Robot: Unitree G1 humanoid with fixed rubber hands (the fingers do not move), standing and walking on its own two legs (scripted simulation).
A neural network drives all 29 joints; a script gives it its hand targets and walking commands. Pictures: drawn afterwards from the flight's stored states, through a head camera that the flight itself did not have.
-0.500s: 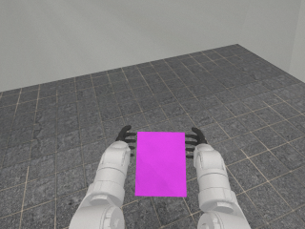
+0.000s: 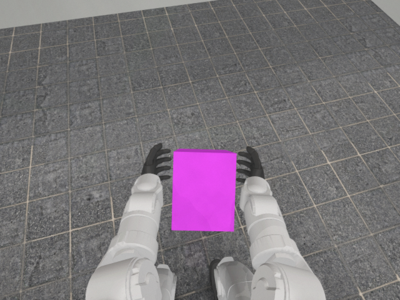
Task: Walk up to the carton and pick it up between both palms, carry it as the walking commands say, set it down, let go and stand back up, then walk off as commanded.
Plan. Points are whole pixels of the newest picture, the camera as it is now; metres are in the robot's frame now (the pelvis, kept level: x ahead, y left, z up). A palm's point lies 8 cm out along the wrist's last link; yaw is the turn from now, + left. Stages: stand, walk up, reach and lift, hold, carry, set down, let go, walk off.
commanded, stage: set down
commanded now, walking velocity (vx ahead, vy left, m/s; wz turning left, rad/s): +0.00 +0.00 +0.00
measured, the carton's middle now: (202, 184) +0.37 -0.01 -0.15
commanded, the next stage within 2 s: none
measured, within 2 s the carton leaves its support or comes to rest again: neither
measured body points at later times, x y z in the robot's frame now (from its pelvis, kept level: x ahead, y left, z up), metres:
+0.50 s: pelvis +0.00 +0.03 -0.06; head +0.18 +0.03 +0.35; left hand +0.39 +0.11 -0.15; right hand +0.37 -0.12 -0.14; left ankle +0.04 +0.14 -0.71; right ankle +0.09 -0.10 -0.71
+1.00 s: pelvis -0.01 +0.00 -0.13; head +0.22 -0.01 +0.25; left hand +0.41 +0.11 -0.24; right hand +0.40 -0.12 -0.23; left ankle +0.04 +0.14 -0.71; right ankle +0.09 -0.10 -0.71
